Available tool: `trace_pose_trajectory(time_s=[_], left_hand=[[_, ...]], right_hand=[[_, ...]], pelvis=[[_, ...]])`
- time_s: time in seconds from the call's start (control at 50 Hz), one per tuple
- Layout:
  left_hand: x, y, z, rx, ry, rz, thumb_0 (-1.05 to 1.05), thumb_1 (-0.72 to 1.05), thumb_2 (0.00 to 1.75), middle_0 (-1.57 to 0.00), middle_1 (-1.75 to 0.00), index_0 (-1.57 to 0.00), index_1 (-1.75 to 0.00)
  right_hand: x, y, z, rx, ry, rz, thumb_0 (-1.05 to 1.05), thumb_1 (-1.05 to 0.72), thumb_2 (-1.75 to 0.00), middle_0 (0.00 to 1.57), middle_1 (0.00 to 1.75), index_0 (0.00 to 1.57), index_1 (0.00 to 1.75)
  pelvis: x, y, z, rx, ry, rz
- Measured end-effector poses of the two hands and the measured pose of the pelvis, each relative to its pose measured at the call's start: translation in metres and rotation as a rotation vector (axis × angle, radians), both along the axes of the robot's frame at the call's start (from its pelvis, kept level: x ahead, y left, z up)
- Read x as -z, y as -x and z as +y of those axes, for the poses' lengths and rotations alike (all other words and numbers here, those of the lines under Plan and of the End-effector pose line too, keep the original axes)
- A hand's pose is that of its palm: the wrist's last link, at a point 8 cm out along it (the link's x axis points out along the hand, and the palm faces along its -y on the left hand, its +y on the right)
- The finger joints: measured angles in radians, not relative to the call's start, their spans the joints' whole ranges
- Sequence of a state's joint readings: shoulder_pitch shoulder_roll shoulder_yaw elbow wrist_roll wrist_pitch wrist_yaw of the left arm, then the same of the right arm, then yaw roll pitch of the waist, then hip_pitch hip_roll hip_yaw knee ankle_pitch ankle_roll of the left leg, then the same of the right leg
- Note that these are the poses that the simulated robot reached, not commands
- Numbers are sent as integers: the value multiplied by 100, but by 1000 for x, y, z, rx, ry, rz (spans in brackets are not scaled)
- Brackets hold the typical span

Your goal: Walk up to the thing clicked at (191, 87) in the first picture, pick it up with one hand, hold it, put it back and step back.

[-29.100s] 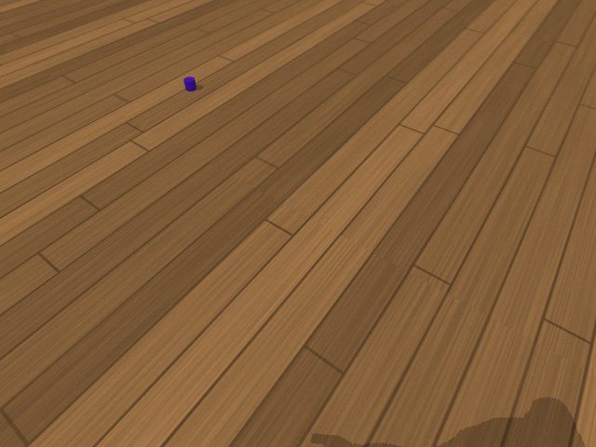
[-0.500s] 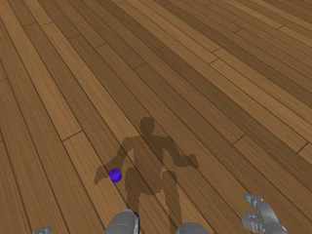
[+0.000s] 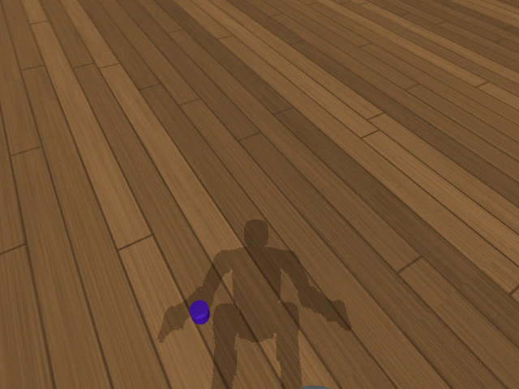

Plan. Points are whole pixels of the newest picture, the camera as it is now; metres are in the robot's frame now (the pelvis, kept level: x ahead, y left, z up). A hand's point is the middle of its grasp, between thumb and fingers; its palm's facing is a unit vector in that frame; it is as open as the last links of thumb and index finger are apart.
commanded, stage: walk up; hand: left
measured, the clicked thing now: (199, 312) +0.48 +0.21 -0.73
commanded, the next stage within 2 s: stand in 1.90 s
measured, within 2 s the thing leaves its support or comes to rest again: neither
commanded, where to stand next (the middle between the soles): +0.08 -0.01 m, yaw -3 degrees
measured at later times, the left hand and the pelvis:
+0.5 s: hand out of the picture +0.11 +0.28 -0.16, palm faces +0.02 -0.89 -0.45, open 7.4 cm; pelvis -0.04 +0.00 -0.04, yaw +4 degrees
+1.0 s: hand out of the picture +0.14 +0.24 -0.15, palm faces -0.08 -0.93 -0.36, open 7.4 cm; pelvis +0.05 -0.03 -0.01, yaw -1 degrees
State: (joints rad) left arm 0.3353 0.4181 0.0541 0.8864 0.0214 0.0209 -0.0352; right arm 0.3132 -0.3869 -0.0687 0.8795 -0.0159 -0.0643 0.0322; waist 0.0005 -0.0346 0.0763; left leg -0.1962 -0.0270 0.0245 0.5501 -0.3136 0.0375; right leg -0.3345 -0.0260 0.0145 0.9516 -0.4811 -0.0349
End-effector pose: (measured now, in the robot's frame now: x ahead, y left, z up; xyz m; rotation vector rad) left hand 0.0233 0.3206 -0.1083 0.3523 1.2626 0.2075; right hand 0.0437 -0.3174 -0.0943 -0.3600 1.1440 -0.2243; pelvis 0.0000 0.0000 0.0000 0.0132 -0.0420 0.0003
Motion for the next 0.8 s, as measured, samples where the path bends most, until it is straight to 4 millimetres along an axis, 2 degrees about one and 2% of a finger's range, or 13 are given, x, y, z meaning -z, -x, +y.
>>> trace_pose_trajectory(time_s=[0.1, 0.2, 0.24, 0.3, 0.38, 0.48, 0.56, 0.62, 0.68, 0.74, 0.8], left_hand=[[-5, -47, -6, 28, 16, -102, 1, 90, 90, -20, -30, -20, -30], [-2, -84, -20, 33, -12, -163, 1, 90, 90, -20, -30, -20, -30], [3, -92, -24, 43, -39, -173, 1, 90, 90, -20, -30, -20, -30], [3, -97, -31, 63, -53, -181, 1, 90, 90, -20, -30, -20, -30], [0, -93, -30, 71, -72, -209, 1, 90, 90, -21, -30, -21, -30], [5, -76, -10, 55, -87, -233, 1, 90, 90, -21, -30, -21, -30], [15, -50, 10, 20, -63, -203, 1, 90, 90, -21, -30, -21, -30], [7, -32, 16, 8, -30, -124, 1, 90, 90, -21, -30, -20, -30], [-2, -19, 21, -1, -3, -81, 1, 90, 90, -21, -30, -20, -30], [-5, -11, 24, -3, 7, -32, 1, 90, 90, -21, -30, -20, -30], [-5, -13, 22, 3, 10, 12, 1, 90, 90, -20, -30, -20, -30]], right_hand=[[-10, -8, -3, -2, 25, 1, 0, -90, -90, 20, 30, 20, 30], [9, -29, -13, 18, 8, 18, 0, -90, -90, 20, 30, 20, 30], [25, -41, -18, 29, -11, 10, 0, -90, -90, 20, 30, 20, 30], [41, -54, -16, 28, -24, 10, 0, -90, -90, 20, 30, 20, 30], [50, -55, -7, -7, -38, 18, 0, -90, -90, 20, 30, 20, 30], [55, -26, 7, -46, -41, 66, 0, -90, -90, 20, 30, 20, 30], [48, 18, 16, -30, -20, 103, 0, -90, -90, 20, 30, 20, 30], [23, 58, 16, 21, -3, 144, 0, -90, -90, 20, 30, 20, 30], [-3, 87, 9, 67, 28, 197, 0, -90, -90, 21, 30, 20, 30], [-21, 100, -3, 106, 61, 224, 1, -90, -90, 21, 30, 21, 30], [-30, 97, -17, 129, 86, 225, 1, -90, -90, 21, 30, 20, 30]], pelvis=[[-5, -12, -4, -6, 13, -13], [6, -17, -15, -5, 13, -24], [17, -18, -20, 0, 7, -21], [23, -7, -20, -9, 21, -21], [25, 13, -13, -23, 16, -10], [32, 33, -2, -55, 18, 2], [33, 42, 11, -42, -11, -15], [13, 37, 13, -53, 10, -11], [-5, 27, 10, -50, 29, -9], [-12, 15, 7, -28, 37, -11], [-14, 1, 2, -10, 34, -11]])
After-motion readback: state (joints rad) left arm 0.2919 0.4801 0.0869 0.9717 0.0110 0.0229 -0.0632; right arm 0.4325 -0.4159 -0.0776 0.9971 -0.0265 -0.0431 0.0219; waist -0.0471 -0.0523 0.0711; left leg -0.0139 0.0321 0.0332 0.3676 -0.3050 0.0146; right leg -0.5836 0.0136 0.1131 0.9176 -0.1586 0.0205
